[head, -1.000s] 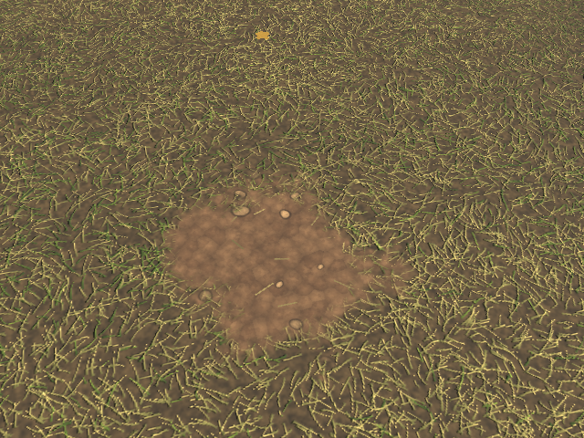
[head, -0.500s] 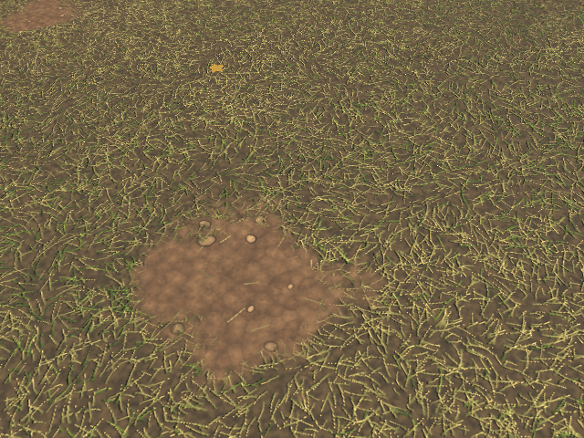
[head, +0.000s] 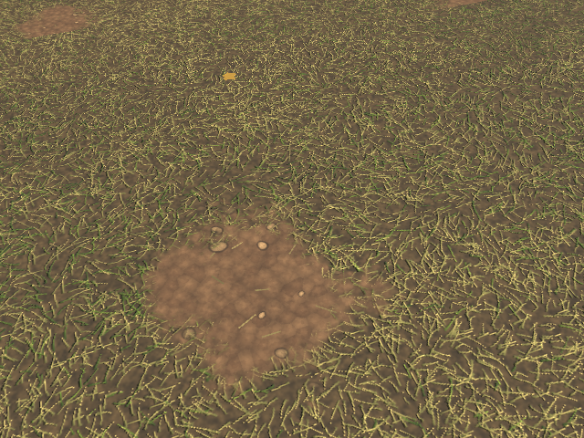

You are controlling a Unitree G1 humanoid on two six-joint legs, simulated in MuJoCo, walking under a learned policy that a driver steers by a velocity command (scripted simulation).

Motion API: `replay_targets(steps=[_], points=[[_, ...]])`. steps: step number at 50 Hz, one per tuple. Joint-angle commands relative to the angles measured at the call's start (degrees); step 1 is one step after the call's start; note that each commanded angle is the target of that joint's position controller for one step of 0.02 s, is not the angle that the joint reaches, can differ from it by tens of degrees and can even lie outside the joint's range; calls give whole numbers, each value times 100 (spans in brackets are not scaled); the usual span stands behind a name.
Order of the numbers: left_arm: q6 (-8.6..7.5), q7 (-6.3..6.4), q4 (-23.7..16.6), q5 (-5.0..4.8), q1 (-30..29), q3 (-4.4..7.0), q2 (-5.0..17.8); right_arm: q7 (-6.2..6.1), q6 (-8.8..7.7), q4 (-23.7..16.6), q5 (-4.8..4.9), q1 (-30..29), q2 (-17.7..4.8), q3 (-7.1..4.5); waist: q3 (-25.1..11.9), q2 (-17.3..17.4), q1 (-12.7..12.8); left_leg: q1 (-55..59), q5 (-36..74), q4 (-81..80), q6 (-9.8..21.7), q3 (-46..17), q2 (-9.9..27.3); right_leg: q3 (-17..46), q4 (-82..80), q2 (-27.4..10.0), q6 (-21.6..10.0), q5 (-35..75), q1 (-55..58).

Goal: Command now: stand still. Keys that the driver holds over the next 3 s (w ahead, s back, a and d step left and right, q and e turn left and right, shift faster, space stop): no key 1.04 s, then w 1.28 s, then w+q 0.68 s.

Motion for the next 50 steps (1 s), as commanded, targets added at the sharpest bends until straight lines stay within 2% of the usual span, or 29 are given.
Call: replay_targets(steps=[1, 11, 22, 50], points=[[-60, 34, -86, -6, -34, 110, 620, -22, -50, -121, 6, 50, -637, -125, -130, -2, -13, -221, 764, -546, 79, -170, 166, 210, -429, -198, -102, 970, 162], [-60, 54, 353, -18, 10, 63, 569, -51, -33, 212, 15, 180, -604, -87, -79, 11, -3, -222, 777, -594, 88, -133, 111, 142, -476, -176, -90, 963, 158], [-64, 60, 654, -23, 100, 3, 500, -70, -22, 460, 22, 371, -534, -42, -28, -7, 2, -255, 728, -620, 110, -118, 76, 83, -511, -155, -71, 886, 102], [-92, 83, 897, -32, 533, -119, 311, -78, -8, 724, 41, 807, -308, 13, 72, 3, 1, -345, 668, -620, 158, -122, 30, -1, -507, -131, -43, 743, -59]])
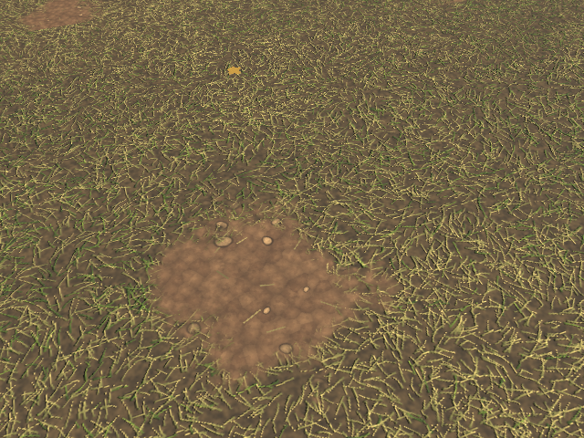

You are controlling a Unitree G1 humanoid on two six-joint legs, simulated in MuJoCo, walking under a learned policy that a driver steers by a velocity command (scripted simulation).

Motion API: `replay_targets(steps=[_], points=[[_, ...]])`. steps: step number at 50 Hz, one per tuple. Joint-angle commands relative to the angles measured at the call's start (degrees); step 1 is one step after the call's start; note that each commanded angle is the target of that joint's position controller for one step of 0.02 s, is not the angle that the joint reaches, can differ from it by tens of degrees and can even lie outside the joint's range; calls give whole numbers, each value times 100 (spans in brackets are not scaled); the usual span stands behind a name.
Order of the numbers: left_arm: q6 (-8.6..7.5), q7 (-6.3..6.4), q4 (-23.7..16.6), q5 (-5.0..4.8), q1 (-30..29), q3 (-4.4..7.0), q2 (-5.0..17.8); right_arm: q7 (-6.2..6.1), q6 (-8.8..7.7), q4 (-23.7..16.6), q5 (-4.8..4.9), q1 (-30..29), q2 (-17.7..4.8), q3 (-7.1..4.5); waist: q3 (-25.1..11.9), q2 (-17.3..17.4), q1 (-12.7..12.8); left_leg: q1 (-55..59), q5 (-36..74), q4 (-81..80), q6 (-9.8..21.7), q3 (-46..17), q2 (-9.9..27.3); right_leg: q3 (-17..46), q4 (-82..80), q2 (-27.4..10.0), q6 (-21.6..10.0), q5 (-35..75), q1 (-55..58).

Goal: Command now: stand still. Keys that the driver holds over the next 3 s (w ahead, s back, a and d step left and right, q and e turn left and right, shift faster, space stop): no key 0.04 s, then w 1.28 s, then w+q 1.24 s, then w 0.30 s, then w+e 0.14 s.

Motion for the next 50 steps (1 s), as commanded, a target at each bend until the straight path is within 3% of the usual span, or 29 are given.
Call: replay_targets(steps=[1, 3, 6, 9, 11, 12, 14, 15, 16, 17, 18, 19, 20, 22, 24, 27, 32, 34, 35, 36, 37, 38, 39, 40, 41, 42, 43, 45, 50], points=[[-30, 18, -90, -1, 291, 71, 534, -16, -27, -85, 2, 362, -532, -87, 108, 18, -1, -255, 599, -549, 82, -110, 115, 8, -416, -37, -120, 680, 4], [-28, 22, -31, 0, 423, 52, 455, -22, -19, -18, 1, 485, -465, -75, -32, 36, 1, -199, 12, -586, 99, -65, 62, -74, -411, 33, -128, 149, 59], [-65, 42, -115, -59, 393, 101, 554, -69, -7, -93, 94, 495, -736, -179, 485, 242, -41, -690, -2673, -741, 453, -431, 209, -251, 26, 243, -328, -2161, -681], [-336, -69, -329, -74, 161, 44, 245, -18, -173, -70, 168, 932, -1062, -321, 640, 937, -208, -339, -3364, -1469, 1078, -1998, 1292, -474, 1130, 223, -354, -1320, -1421], [-478, -167, -403, -126, 152, 52, 247, 12, -237, -180, 158, 749, -1111, -364, 727, 984, -78, -675, -3180, -1799, 1361, -2664, 1800, -331, 1657, -24, -508, -1096, -1286], [-523, -196, -384, -156, 297, 53, 219, 33, -253, -296, 170, 477, -1077, -357, 768, 934, 92, -882, -2958, -1736, 1258, -2412, 1699, -359, 1273, -51, -613, -1236, -980], [-564, -196, -60, -148, 1124, 114, 254, 74, -245, -547, 253, -129, -1016, -341, 753, 648, 530, -1698, -2128, -1038, 820, -1358, 986, -456, -191, 132, -667, -639, 645], [-563, -183, 126, -102, 1749, 220, 553, 94, -285, -648, 219, -298, -798, -287, 496, -68, 704, -2201, -1267, 249, 538, -667, 498, 420, -586, -372, -722, -653, 1459], [-592, -212, 234, -138, 2581, 417, 1307, 101, -391, -852, 182, -365, -435, -201, 129, -1634, 892, -3121, -950, 2243, 194, 308, -197, 2577, -1541, -1592, -1325, -1466, 2218], [-683, -261, 175, -29, 2554, 357, 1247, 100, -502, -942, 230, -452, -514, -217, 214, -1484, 776, -3724, -1526, 3551, 249, -203, -147, 3933, -1898, -2239, -1780, -1677, 2052], [-758, -262, 5, -11, 2044, 249, 870, 152, -570, -930, 303, -395, -607, -240, 541, -770, 477, -4120, -1124, 4228, 380, -490, 177, 3522, -1824, -2182, -1714, -1449, 1940], [-789, -288, -137, -31, 1705, 192, 689, 208, -618, -863, 294, -301, -595, -237, 541, -520, 331, -4213, -571, 4346, 475, -483, 366, 2824, -1816, -1901, -1521, -1096, 1892], [-775, -320, -221, -49, 1500, 161, 658, 232, -661, -861, 230, -354, -677, -282, 542, -339, 238, -4246, -128, 4147, 505, -408, 518, 2262, -1863, -1700, -1338, -524, 1884], [-677, -316, -237, -16, 1593, 59, 378, 301, -662, -909, 158, -559, -745, -354, 426, -426, 228, -3919, 342, 3672, 424, -191, 671, 1305, -1895, -1310, -1063, 855, 1789], [-595, -244, -245, 20, 1783, 47, 447, 366, -594, -989, 148, -783, -506, -302, 377, -468, 256, -3744, 631, 3218, 260, 45, 642, 824, -1935, -1149, -1070, 1592, 1626], [-547, -133, -400, 44, 1692, 72, 727, 384, -562, -1410, 137, -1773, -276, -163, 622, -394, 389, -3151, 1272, 1706, 87, 292, 447, 402, -2183, -972, -1086, 1674, 883], [-569, -100, -356, -97, 1921, 184, 950, 472, -558, -1753, 204, -2391, -548, -158, 761, -563, 335, -2517, 1621, 519, 290, 289, 256, 234, -2233, -1287, -1052, 1969, 1208], [-529, -103, -396, -73, 1780, 238, 1041, 501, -592, -1758, 188, -2131, -767, -252, 435, -638, 48, -2008, 1431, 355, 487, 319, 94, 108, -1670, -1394, -912, 3432, 1660], [-485, -107, -427, -36, 1696, 273, 1112, 490, -594, -1659, 187, -1690, -927, -339, 47, -769, -213, -1393, 1282, 434, 595, 427, -85, 21, -1085, -1390, -837, 4566, 1793], [-424, -113, -472, 10, 1591, 271, 1088, 457, -577, -1381, 209, -766, -1145, -477, -520, -793, -673, -277, 1218, 447, 748, 531, -275, -152, -22, -1206, -714, 5305, 1634], [-410, -135, -589, 55, 1476, 230, 1032, 399, -537, -1113, 211, 235, -1396, -596, -1120, -691, -1112, 1342, 1153, 546, 976, 44, 157, -228, 1370, -996, -539, 4598, 619], [-498, -212, -699, 69, 2095, 49, 300, 354, -490, -946, 27, 1042, -1934, -721, -2143, 737, -860, 3502, -136, 166, 1835, -2622, 1756, -355, 3781, -32, -191, 1703, -1544], [-692, -267, -614, -51, 2135, -13, 132, 384, -483, -904, 12, 972, -1660, -607, -2642, 1388, -776, 3629, -713, -1109, 2162, -4696, 2351, 510, 5059, 443, -211, -1606, -2323], [-815, -291, -828, -227, 1538, 137, 655, 401, -522, -953, 73, 359, -1280, -495, -1556, 1100, -638, 2777, -812, -1269, 1797, -3987, 2088, 624, 5470, 52, -348, -1405, -2898], [-866, -266, -982, -288, 1019, 177, 842, 409, -554, -1078, 91, -206, -1018, -419, -876, 600, -465, 1735, -263, -1348, 1570, -2976, 1892, 424, 5306, -276, -434, -881, -2863], [-854, -203, -1024, -239, 795, 219, 838, 450, -599, -1126, 39, -602, -871, -372, -529, 143, -236, 818, 400, -1506, 1423, -2277, 1670, 316, 4920, -537, -449, -431, -2557], [-772, -155, -1005, -161, 840, 276, 793, 481, -640, -1122, -16, -789, -703, -323, -392, 180, -8, 232, 787, -1658, 1300, -1724, 1405, 324, 4586, -732, -464, -186, -2159], [-607, -132, -977, -129, 1075, 268, 516, 496, -659, -987, -28, -697, -643, -303, -285, 383, 186, -302, 956, -1942, 1349, -1272, 1221, 279, 4228, -839, -447, -84, -1788], [-547, -124, -1446, -15, -62, 342, 663, 287, -642, -755, -13, -99, -1008, -360, 142, 236, 42, -176, 1302, -2266, 1421, -842, 1176, 145, 2723, -958, -175, 1087, -2768]])
Over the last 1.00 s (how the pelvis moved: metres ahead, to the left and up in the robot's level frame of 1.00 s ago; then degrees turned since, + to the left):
0.00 0.01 0.00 0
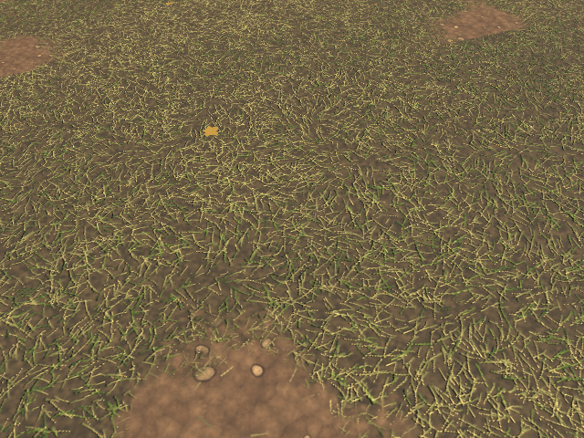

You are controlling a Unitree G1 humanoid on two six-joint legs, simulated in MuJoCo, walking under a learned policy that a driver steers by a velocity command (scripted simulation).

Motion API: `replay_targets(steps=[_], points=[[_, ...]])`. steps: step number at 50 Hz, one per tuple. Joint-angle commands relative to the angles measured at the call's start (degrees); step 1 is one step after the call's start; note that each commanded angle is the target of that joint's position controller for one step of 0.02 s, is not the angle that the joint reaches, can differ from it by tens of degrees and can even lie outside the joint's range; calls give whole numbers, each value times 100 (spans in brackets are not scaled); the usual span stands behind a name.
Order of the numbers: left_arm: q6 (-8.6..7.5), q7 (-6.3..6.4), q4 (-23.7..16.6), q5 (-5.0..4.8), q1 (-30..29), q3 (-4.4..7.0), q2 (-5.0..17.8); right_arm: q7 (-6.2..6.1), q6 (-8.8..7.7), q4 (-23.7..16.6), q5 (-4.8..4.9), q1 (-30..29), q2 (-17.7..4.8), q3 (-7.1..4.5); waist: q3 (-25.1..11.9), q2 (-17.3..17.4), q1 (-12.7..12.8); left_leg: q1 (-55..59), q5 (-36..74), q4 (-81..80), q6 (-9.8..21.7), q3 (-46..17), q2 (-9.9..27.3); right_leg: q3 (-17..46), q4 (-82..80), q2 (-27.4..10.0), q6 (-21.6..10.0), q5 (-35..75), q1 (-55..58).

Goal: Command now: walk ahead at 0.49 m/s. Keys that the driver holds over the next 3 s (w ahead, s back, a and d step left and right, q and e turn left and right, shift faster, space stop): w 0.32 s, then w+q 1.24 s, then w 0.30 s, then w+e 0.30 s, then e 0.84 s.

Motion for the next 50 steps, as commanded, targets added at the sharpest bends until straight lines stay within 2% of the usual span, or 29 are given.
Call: replay_targets(steps=[1, 5, 8, 10, 12, 13, 14, 15, 16, 17, 18, 19, 20, 22, 25, 29, 34, 37, 39, 41, 42, 43, 44, 45, 46, 47, 48, 49, 50], points=[[-11, -17, -278, 54, 5, 67, 242, -135, -69, -328, 14, -186, -802, -128, 322, 447, 219, -355, 656, -1089, 892, -1121, 1576, 71, -982, -150, 119, 977, -223], [-71, -126, -517, 1, -892, -11, 122, -201, -19, -218, 93, 288, -932, -146, 392, 452, -89, -42, 698, -1061, 710, -791, 1471, -217, -2351, 163, 148, 1732, 100], [-98, -233, -711, -42, -1369, -44, 155, -212, 64, -71, 129, 641, -944, -164, 507, 449, -233, 633, 763, -812, 698, -825, 1705, -206, -2810, 255, 88, 1510, -78], [-135, -308, -834, -51, -1505, -36, 237, -231, 133, -19, 134, 718, -985, -198, 501, 487, -185, 1091, 1050, -538, 634, -893, 1910, -181, -3018, 304, -45, 1101, -120], [-167, -346, -816, -60, -1197, 31, 423, -243, 194, -46, 131, 595, -1074, -237, 273, 634, 67, 1311, 2040, -83, 515, -876, 1979, -305, -3165, 483, -209, 656, 465], [-178, -340, -683, -54, -669, 122, 589, -241, 227, -88, 122, 452, -1092, -239, -67, 698, 392, 1266, 3054, 555, 414, -723, 1838, -482, -3259, 685, -335, 590, 1266], [-176, -303, -372, -45, 345, 277, 886, -237, 249, -146, 84, 396, -949, -180, -701, 630, 835, 827, 3412, 1727, 248, -483, 1512, -490, -3224, 731, -535, 696, 2686], [-151, -243, -167, 32, 1450, 399, 1374, -237, 233, -313, -37, 484, -728, -71, -1646, -103, 1120, -458, 1695, 3668, 31, -188, 1103, 919, -3085, -466, -952, 725, 4528], [-131, -301, -28, 55, 1666, 432, 1602, -158, 91, -283, 39, 1218, 66, 140, -2319, -1640, 671, -2657, -2253, 5415, -267, -491, 47, 3704, -3916, -1567, -1838, -448, 6223], [-143, -299, -107, 31, 1486, 265, 963, -146, -37, -233, 218, 790, -636, -10, -1945, -890, 884, -3287, -2417, 6042, -137, -1227, 350, 3706, -4231, -1409, -1557, -918, 5962], [-159, -267, -223, 36, 955, 188, 723, -141, -109, -406, 350, 232, -916, -93, -1126, -599, 811, -3551, -1874, 6062, -38, -1149, 615, 2723, -4314, -1269, -1271, -483, 5152], [-172, -265, -318, 64, 473, 134, 601, -188, -107, -438, 332, -14, -882, -102, -744, -73, 607, -3273, -1330, 5807, -63, -1017, 922, 2008, -4487, -1078, -1132, 180, 4302], [-193, -278, -331, 90, 219, 97, 444, -224, -53, -435, 250, -117, -811, -147, -417, 20, 458, -3049, -1010, 5455, -103, -1008, 1088, 1469, -4697, -878, -1040, 522, 3678], [-233, -290, -232, 159, 144, 64, 287, -220, 125, -371, 238, 134, -548, -163, -261, -194, 211, -2538, -692, 5143, -131, -1048, 1254, 823, -5037, -648, -936, 725, 3089], [-269, -216, -79, 179, 311, 126, 483, -228, 275, -483, 225, -46, -413, -183, 31, -108, 140, -2901, -234, 4806, -218, -1105, 1265, 184, -5289, -623, -974, 1251, 2888], [-231, -91, -25, 186, 394, 150, 578, -167, 258, -740, 160, -641, -400, -207, 216, -60, 232, -3260, 910, 3602, -301, -1064, 1162, -521, -5407, -496, -826, 1490, 3060], [-129, 6, 114, 103, 851, 183, 707, 6, 237, -1180, 121, -1642, -230, -106, 508, 71, 589, -3338, 1376, 2395, -214, -479, 1075, -1069, -5354, -618, -702, 1671, 3676], [16, 20, 172, 41, 1027, 227, 794, 130, 243, -1475, 146, -1977, -236, -98, 570, 44, 624, -3561, 795, 2124, -68, -232, 975, -1226, -4926, -854, -655, 2337, 4386], [99, 50, 93, 14, 865, 269, 937, 204, 254, -1592, 167, -1859, -366, -162, 361, -135, 413, -3038, 253, 2056, 116, 97, 693, -1407, -4356, -895, -533, 3929, 4540], [190, 95, -7, 2, 689, 317, 1122, 216, 280, -1507, 189, -1043, -708, -345, -218, -356, -104, -1773, -228, 2087, 372, 395, 229, -1538, -2996, -817, -386, 5546, 4429], [211, 102, -64, -22, 572, 298, 1123, 161, 285, -1304, 199, -140, -1038, -530, -703, -244, -603, -381, 135, 1656, 596, 306, 32, -1634, -1739, -593, -195, 5187, 3863], [-74, -541, 553, 1461, 2159, -127, 76, -70, 170, -541, -508, 1506, -1005, -456, -1876, 748, -309, 2372, 1598, 2180, 1342, -1141, 660, -1619, -718, -376, -164, 1385, 2403], [-274, -792, 161, 1063, 2279, -187, -102, -31, 114, -531, -469, 2276, -1323, -404, -2690, 1236, -463, 4535, 644, 1040, 2513, -4527, 2054, -778, 803, 910, 149, -2450, 194], [-336, -795, -91, 501, 625, -184, 77, -40, 22, -259, -520, 2396, -1212, -510, -1119, 629, -1175, 4042, -506, 435, 1869, -4825, 2069, 252, 1737, 938, 3, -2118, -1571], [-403, -669, -363, 380, -130, -224, 195, -35, -95, -323, -345, 1687, -1142, -516, -40, 582, -1102, 2848, -1200, 308, 1505, -4090, 1907, 534, 2125, 601, -106, -1769, -2095], [-386, -485, -369, 502, -2, -117, 621, 5, -118, -385, -250, 1014, -691, -342, -166, 191, -632, 1772, -1008, 164, 1473, -3693, 1765, 610, 1838, 369, -213, -1300, -1445], [-335, -320, -396, 672, 236, -128, 611, 68, -134, -360, -281, 557, -344, -186, -148, 250, -218, 875, -637, 79, 1438, -3226, 1661, 616, 1517, 200, -253, -923, -811], [-253, -241, -334, 743, 394, -185, 396, 123, -132, -511, -329, 37, -73, -56, -21, 298, 172, -141, -566, -137, 1370, -2918, 1541, 588, 1287, 26, -264, -685, -209], [-147, -203, -355, 687, 436, -239, 252, 134, -147, -649, -355, -313, 19, 3, 48, 369, 348, -874, -366, -291, 1416, -2780, 1472, 523, 1171, 18, -207, -695, 98]])
Over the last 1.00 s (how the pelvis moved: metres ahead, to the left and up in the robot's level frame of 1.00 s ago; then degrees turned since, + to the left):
0.39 0.03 0.01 0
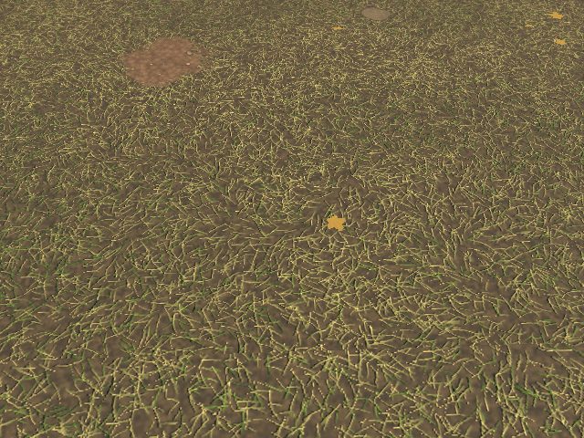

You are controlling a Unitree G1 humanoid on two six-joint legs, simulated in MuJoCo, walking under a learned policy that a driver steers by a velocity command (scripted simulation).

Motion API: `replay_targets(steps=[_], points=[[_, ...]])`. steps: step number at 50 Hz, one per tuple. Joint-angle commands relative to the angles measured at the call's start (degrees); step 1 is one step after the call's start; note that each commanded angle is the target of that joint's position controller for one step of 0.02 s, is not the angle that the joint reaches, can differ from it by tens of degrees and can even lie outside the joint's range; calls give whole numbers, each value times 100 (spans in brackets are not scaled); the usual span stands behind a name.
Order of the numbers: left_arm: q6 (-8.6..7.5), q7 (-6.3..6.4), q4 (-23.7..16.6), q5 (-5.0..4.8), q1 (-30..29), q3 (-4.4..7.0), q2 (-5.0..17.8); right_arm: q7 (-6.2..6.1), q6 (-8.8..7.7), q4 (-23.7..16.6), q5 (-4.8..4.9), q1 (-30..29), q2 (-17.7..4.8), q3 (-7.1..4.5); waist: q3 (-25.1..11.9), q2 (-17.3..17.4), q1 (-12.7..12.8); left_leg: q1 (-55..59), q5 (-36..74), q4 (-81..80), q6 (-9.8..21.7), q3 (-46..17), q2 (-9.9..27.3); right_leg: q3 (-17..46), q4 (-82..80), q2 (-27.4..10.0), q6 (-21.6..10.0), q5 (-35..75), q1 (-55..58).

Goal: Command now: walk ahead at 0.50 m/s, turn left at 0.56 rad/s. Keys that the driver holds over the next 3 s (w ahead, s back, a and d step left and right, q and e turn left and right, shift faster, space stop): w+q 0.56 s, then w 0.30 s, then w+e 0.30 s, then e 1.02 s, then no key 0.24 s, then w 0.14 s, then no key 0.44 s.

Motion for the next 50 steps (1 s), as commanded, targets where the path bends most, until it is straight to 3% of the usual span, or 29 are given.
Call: replay_targets(steps=[1, 4, 6, 8, 11, 13, 15, 16, 17, 18, 19, 20, 21, 22, 23, 25, 29, 35, 39, 40, 41, 42, 43, 44, 45, 46, 47, 48, 50], points=[[90, 178, -482, -30, -9, -29, 315, 57, -162, -379, -32, -460, -131, 117, -156, 347, 380, -150, 168, -1836, 1221, -2325, 1701, 215, -212, -377, 33, 398, -952], [151, 220, -752, -127, -486, -119, 268, 122, -280, -390, -122, -223, -490, 66, -126, 271, 255, -809, 1079, -1771, 1022, -1541, 1171, -247, -1836, -273, 348, 1676, -464], [251, 165, -932, -200, -1003, -200, 103, 220, -261, -216, -51, 335, -714, -13, -104, 486, 60, -984, 1890, -1636, 923, -1291, 978, -640, -2825, 21, 474, 2082, 187], [318, 104, -995, -204, -1339, -204, 189, 330, -213, -56, -36, 974, -828, -107, -32, 552, -152, -265, 2136, -1439, 990, -1646, 1224, -649, -3393, 131, 536, 2139, 30], [277, 143, -1083, -153, -1917, -169, 344, 360, -96, 43, -50, 1298, -679, -159, 74, 604, -255, 1136, 2056, -1180, 994, -2346, 1716, -402, -4163, 121, 363, 1974, -673], [202, 203, -1074, -268, -1967, -132, 448, 301, -38, 6, -97, 1105, -715, -214, -22, 644, -102, 1609, 2577, -985, 803, -2480, 1827, -414, -4514, 172, 93, 1833, -392], [50, 264, -781, -500, -988, 61, 841, 291, -33, -84, -169, 750, -696, -213, -629, 523, 447, 1054, 3533, -198, 273, -2196, 1332, -507, -4397, 191, -421, 2436, 1675], [-36, 300, -496, -486, 175, 127, 1058, 296, -75, -322, -173, 588, -355, -108, -1656, -168, 833, 194, 2714, 1232, -139, -1770, 596, 183, -4107, -481, -1094, 3159, 3649], [-35, 267, -301, -425, 1304, 112, 1097, 282, -186, -392, -261, 1519, 389, 105, -3120, -1639, 763, -1857, -1584, 3011, -613, -1265, -385, 2896, -4791, -2249, -2672, 3190, 6330], [-9, 274, -59, -232, 1478, 150, 900, 289, -133, -356, -104, 724, -276, -78, -1757, -438, 1105, -3030, -2001, 4131, -492, -1225, 130, 3323, -5494, -2289, -1993, 1378, 5533], [-30, 288, -195, -304, 757, 182, 817, 189, -57, -365, -35, 361, -292, -86, -586, -110, 850, -3121, -1368, 4351, -340, -1147, 625, 2457, -5791, -2032, -1377, 80, 4085], [-13, 345, -343, -344, 150, 68, 422, 50, -10, -228, -58, 364, -346, -99, -232, -65, 621, -2770, -817, 4089, -284, -1015, 986, 1783, -6138, -1751, -1123, -157, 3106], [-4, 378, -378, -378, -26, -39, 77, 3, 24, -165, -148, 429, -205, -57, -320, -165, 420, -2301, -420, 3736, -223, -1038, 1222, 1253, -6355, -1535, -1020, 523, 2685], [1, 415, -435, -341, -167, -80, -90, 31, 39, -171, -216, 240, -59, 3, -282, -122, 359, -2059, -354, 3719, -256, -906, 1338, 868, -6511, -1433, -1010, 1049, 2435], [-18, 455, -424, -310, -168, -57, -84, 85, 53, -180, -189, 164, 73, 32, -356, -84, 341, -1976, -357, 3609, -277, -819, 1364, 494, -6592, -1330, -1011, 1383, 2427], [-103, 472, -320, -256, -28, 48, 113, 207, 54, -246, -51, -109, 104, 69, -239, -56, 368, -2058, -194, 3149, -388, -649, 1478, -242, -6713, -1185, -1016, 1801, 2320], [-193, 348, 20, -124, 606, 127, 253, 312, 110, -501, -30, -748, 129, 184, -46, 12, 462, -2132, 742, 1931, -516, -328, 1604, -1091, -6764, -1191, -1107, 3206, 2212], [-194, -3, 248, -129, 848, 143, 454, 167, 283, -819, -60, -1289, -216, 136, 196, -161, 317, -1815, 1217, 825, -310, -381, 1361, -1308, -6514, -1290, -979, 3284, 2533], [3, 35, 409, -164, 1270, 215, 594, 87, 238, -1041, -72, -1828, -299, 62, 301, -187, 455, -1688, 361, 320, -124, -128, 1112, -1299, -6201, -1503, -841, 2844, 3351], [53, 79, 374, -185, 1160, 236, 631, 81, 173, -1069, -7, -1808, -348, 27, 271, -136, 333, -1292, 499, 61, -33, 14, 992, -1399, -5961, -1461, -751, 2823, 3294], [77, 135, 364, -198, 1197, 247, 707, 47, 83, -1051, 88, -1650, -489, -53, 61, -194, 223, -461, 708, -13, 103, 178, 768, -1548, -5551, -1335, -669, 3399, 2994], [38, 162, 310, -122, 1160, 230, 656, -8, -34, -933, 159, -1060, -780, -183, -402, -115, 1, 827, 1185, 388, 338, 119, 655, -1808, -4673, -1021, -406, 3929, 2379], [-41, 126, 256, -105, 1769, 25, -25, -47, -60, -581, 192, 198, -1015, -235, -1729, 973, -140, 3387, 1060, 413, 1079, -1191, 1413, -2001, -3056, -307, 6, 2560, 661], [-92, -63, 187, -5, 1533, -67, -65, -153, 5, -273, 90, 1660, -1219, -288, -2415, 1409, -703, 4771, 794, -720, 1698, -3390, 2466, -1380, -1543, 371, 197, -1329, -566], [-101, -187, -47, -202, 548, 48, 159, -188, -86, -29, -81, 1970, -1251, -345, -1480, 978, -937, 4550, 612, -1251, 1327, -3440, 2491, -339, -575, 360, -73, -1375, -1656], [-142, -121, -65, -293, 205, 127, 354, -226, -147, -99, 7, 1345, -1198, -392, -631, 725, -694, 3373, 796, -1277, 1050, -2725, 2486, -138, -261, -27, -163, -890, -1846], [-129, -10, -32, -209, 288, 172, 463, -243, -113, -92, 82, 963, -871, -309, -485, 735, -415, 2505, 828, -1354, 991, -2286, 2461, -131, -85, -269, -235, -693, -1424], [-119, 43, -33, -148, 342, 137, 252, -241, -73, -102, 130, 734, -459, -181, -369, 680, -193, 1823, 916, -1440, 960, -1916, 2485, -50, -107, -442, -288, -443, -1136], [-27, 37, 20, -115, 517, 56, -224, -228, -1, -217, 25, 371, 196, 56, -125, 448, 223, 701, 1160, -1860, 863, -1389, 2412, 97, -435, -559, -283, 130, -592]])
Over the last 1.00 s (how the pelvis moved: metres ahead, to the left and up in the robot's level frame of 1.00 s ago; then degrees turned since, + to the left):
0.58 0.03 -0.02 20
